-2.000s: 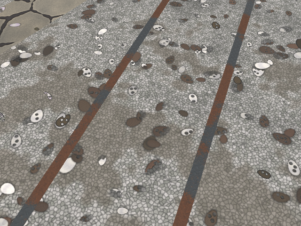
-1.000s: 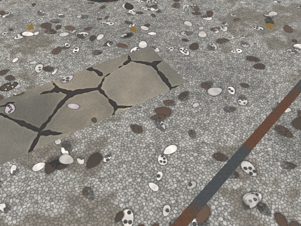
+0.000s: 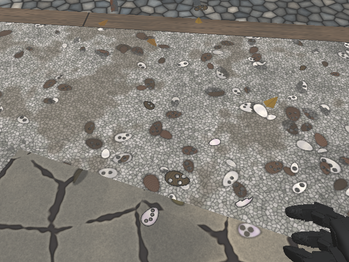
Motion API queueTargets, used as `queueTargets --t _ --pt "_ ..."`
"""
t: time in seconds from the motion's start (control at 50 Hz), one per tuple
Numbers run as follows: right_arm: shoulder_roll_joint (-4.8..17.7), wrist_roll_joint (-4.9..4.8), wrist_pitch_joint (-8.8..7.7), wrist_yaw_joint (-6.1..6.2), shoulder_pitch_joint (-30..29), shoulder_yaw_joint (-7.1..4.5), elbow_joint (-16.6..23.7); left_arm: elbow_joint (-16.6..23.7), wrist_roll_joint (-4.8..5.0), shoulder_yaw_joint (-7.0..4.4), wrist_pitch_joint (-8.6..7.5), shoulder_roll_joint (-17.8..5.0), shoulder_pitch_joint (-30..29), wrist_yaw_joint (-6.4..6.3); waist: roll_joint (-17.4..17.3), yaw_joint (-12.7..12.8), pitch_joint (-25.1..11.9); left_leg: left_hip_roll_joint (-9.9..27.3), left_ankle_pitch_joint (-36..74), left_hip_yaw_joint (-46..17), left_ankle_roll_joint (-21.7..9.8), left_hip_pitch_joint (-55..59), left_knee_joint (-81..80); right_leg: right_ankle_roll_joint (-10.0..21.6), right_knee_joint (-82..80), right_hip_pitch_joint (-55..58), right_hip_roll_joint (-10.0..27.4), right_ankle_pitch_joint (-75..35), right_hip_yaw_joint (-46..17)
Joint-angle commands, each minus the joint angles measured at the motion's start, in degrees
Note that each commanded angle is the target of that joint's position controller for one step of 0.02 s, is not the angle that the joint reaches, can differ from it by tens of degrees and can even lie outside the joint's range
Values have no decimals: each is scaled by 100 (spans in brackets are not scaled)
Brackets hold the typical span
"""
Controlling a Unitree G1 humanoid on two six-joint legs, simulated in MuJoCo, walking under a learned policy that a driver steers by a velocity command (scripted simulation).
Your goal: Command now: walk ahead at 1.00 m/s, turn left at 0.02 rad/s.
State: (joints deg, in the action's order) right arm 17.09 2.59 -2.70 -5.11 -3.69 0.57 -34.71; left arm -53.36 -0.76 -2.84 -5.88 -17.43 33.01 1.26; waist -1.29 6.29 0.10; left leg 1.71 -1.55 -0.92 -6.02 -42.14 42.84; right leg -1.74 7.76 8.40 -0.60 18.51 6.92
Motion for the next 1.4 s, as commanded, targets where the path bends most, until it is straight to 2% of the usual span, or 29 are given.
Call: queueTargets --t 0.02,0.06,0.08,0.1,0.12,0.14,0.18,0.22,0.34,0.4,0.44,0.48,0.5,0.52,0.54,0.58,0.6,0.68,0.8,0.94,0.96,1.0,1.02,1.06,1.1,1.16,1.22,1.32,1.4 --pt "302 25 -82 41 -152 -39 276 382 52 -126 -115 -1017 -532 -4 467 -700 561 -265 44 578 -142 1845 -599 916 -351 -1410 1292 -4965 -395" --pt "639 89 -114 219 1145 -208 -99 313 18 -173 -22 -1347 -497 -102 799 -1383 -396 -607 -837 471 -224 3376 -739 820 1653 -1103 1379 -6787 -401" --pt "900 115 -132 324 2269 -345 -449 356 40 -162 24 -1343 -641 -128 756 -1970 -923 -385 -846 217 -242 4791 -1024 741 3262 -1829 1145 -5950 -365" --pt "1406 261 -168 466 2963 -484 -608 529 -4 -16 35 -660 -433 -89 -115 -1865 -1661 1100 -2064 -1298 -255 6064 -1129 722 5423 -2979 616 -2409 -425" --pt "1599 262 -170 521 2806 -536 -460 723 258 94 62 -52 251 -96 -1290 -1252 -2717 2705 -1572 -4105 -674 6936 -1885 596 7409 -4368 -9 950 -828" --pt "1251 98 -153 517 2557 -512 -435 737 177 -63 126 -669 -398 -182 -305 -1372 -2202 2463 172 -3531 -660 6159 -1981 609 7598 -4638 205 414 -1089" --pt "529 -8 -268 476 2039 -340 -649 766 130 -26 190 -343 -800 -159 -93 -893 -639 1882 2801 -1595 -520 4641 -1893 498 6870 -4682 512 188 -981" --pt "237 -129 -299 524 1831 -264 -704 675 -2 -76 438 -203 -630 -84 -402 -539 -290 1606 3166 -642 -302 3699 -2226 345 6468 -4198 599 217 -909" --pt "169 -275 -370 635 1166 -289 -739 1210 -57 -4 614 202 -1629 129 -580 -193 134 866 2831 1300 -51 2802 -2689 349 3964 -3656 355 -1794 -210" --pt "441 -329 -390 689 1355 -402 -770 1203 -121 -31 620 52 -1546 245 -372 -190 -154 953 3153 1553 113 3135 -2010 545 3056 -2805 -40 -2526 191" --pt "650 -413 -319 699 1444 -493 -735 1175 -184 -131 652 -187 -1114 213 -338 -10 -418 1176 3930 1515 245 3394 -924 820 3008 -2291 -311 -2076 299" --pt "628 -436 -165 665 1427 -501 -687 978 -288 -306 573 -541 -199 97 20 451 -723 976 2415 1379 471 2959 1446 1220 2167 -1188 -335 -2239 -161" --pt "158 -266 -76 616 2000 -401 -757 1009 -194 -367 511 -954 -709 -7 1204 -84 -410 -48 -3173 1447 632 1850 3203 1420 2187 -723 664 -6019 -1245" --pt "36 -181 92 693 3224 -342 -680 1356 -85 -426 510 -1414 -884 -10 1295 -686 -1567 -371 -3858 378 818 1180 4646 2443 2555 189 2314 -8915 -3362" --pt "299 -102 199 757 3116 -326 -775 1648 116 -411 590 -1152 -1310 -93 707 -411 -2209 -229 -3128 -93 811 1064 4708 2773 1774 -20 2545 -6720 -3647" --pt "406 -81 310 759 2359 -338 -803 1610 54 -22 636 -117 -2016 -229 -5 -649 -898 110 -2630 -154 738 1292 3733 2234 1081 -1720 1984 -3472 -2746" --pt "342 -90 391 745 2264 -329 -855 1484 11 78 577 64 -1970 -257 65 -644 -566 137 -2521 -310 704 1761 3138 1958 940 -2298 1823 -3463 -2260" --pt "196 -199 569 642 2373 -368 -995 1247 -128 -30 519 -380 -1893 -290 257 -709 -531 -84 -2487 -70 629 2219 2173 1691 950 -2412 1567 -3879 -1184" --pt "108 -184 685 444 1751 -424 -679 1414 -109 -73 704 -337 -2296 -318 777 -551 -407 76 -2216 299 673 2012 993 1513 691 -2222 1627 -1196 -637" --pt "99 -230 646 279 2057 -517 -478 1414 -72 -214 793 -571 -2433 -307 671 -729 -436 -79 -1976 679 335 2931 -803 975 1371 -2296 1938 -597 -42" --pt "241 -204 613 297 2292 -566 -537 1372 -75 -242 811 -553 -2358 -280 285 -837 -272 -22 -1625 228 167 3267 -1579 596 1945 -2678 1773 -297 181" --pt "1515 -94 558 473 2457 -882 -393 1876 21 -136 882 -167 -2750 -264 -1756 -956 532 1953 270 -3417 -976 3009 -2951 -229 4360 -4734 43 1844 132" --pt "1349 -67 562 559 2545 -908 -442 1894 -44 -107 901 -192 -3021 -277 -874 -1000 421 1784 610 -2856 -1167 3091 -2752 -222 5230 -4735 167 1607 -603" --pt "1027 -154 578 609 1856 -812 -303 1779 11 -128 828 -251 -2782 -251 -478 -594 269 1018 401 -1968 -790 3135 -2523 -153 5274 -4684 239 541 -894" --pt "799 -242 558 580 1629 -760 -156 1678 -130 -179 778 -410 -2583 -220 -508 -575 -171 707 1404 -1721 -697 3567 -2247 -145 5505 -4603 145 201 -838" --pt "883 -266 519 518 1997 -807 -187 1777 -53 -129 808 -311 -2675 -197 -282 -724 -400 643 1816 -1902 -698 3989 -2062 -200 5226 -4660 106 222 -908" --pt "972 -179 519 428 2333 -849 -178 1886 -134 -117 809 -420 -2963 -97 -637 -1039 -380 543 -2914 -2808 -860 4011 -2856 -204 4450 -4730 59 237 -998" --pt "1157 -119 373 368 2201 -880 -87 2024 -78 -92 574 -432 -3398 -28 -596 -1079 63 417 -3301 -3320 -894 3433 -2799 -198 3267 -4213 -113 300 -1105" --pt "1022 -175 289 307 996 -824 282 1711 128 -120 415 -476 -2096 -195 -311 -102 57 -163 -3044 -3057 -397 1087 -2124 34 1677 -1051 -205 -442 -1001"
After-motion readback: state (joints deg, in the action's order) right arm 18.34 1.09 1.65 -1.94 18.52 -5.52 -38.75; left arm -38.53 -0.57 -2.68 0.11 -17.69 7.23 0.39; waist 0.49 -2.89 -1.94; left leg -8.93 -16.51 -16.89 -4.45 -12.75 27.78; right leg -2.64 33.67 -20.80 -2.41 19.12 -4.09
